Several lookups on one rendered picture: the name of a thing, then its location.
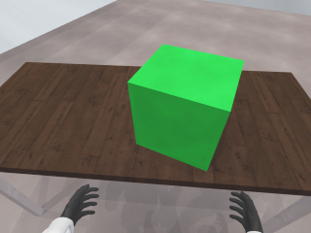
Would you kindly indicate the left robot forearm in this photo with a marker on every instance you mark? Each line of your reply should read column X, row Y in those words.
column 61, row 225

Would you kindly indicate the table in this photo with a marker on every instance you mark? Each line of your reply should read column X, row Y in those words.
column 75, row 121

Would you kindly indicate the left robot hand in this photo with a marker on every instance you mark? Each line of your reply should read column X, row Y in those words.
column 73, row 209

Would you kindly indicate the right robot hand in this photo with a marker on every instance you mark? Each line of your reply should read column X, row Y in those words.
column 250, row 217

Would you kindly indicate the carton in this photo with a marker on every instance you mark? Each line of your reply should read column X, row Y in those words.
column 180, row 101

